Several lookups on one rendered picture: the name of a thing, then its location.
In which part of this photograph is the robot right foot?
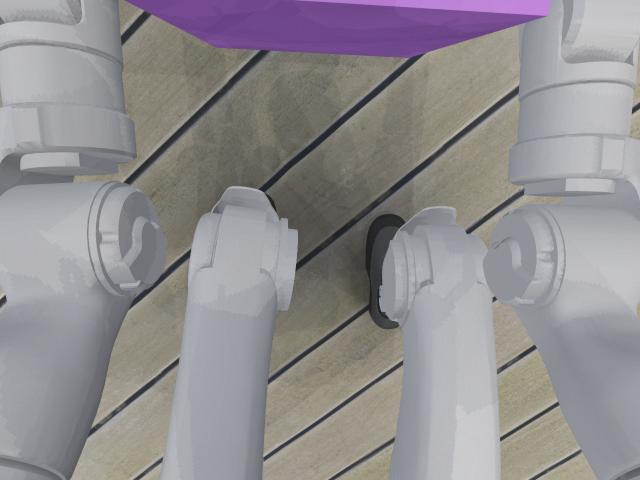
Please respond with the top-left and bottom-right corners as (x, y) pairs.
(366, 214), (405, 329)

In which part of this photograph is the right robot forearm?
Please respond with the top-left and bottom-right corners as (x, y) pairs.
(508, 0), (640, 221)

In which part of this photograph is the robot left foot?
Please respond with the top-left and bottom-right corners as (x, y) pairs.
(265, 193), (277, 213)

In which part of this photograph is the robot left upper arm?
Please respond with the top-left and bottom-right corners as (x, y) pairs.
(0, 181), (167, 480)

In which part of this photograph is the carton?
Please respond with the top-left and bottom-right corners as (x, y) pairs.
(125, 0), (551, 58)

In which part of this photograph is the robot right upper arm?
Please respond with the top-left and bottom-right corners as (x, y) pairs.
(483, 204), (640, 480)

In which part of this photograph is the robot foot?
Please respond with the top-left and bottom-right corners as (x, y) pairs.
(366, 214), (405, 329)
(265, 193), (277, 213)

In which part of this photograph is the left robot forearm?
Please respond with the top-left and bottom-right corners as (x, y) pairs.
(0, 0), (137, 196)

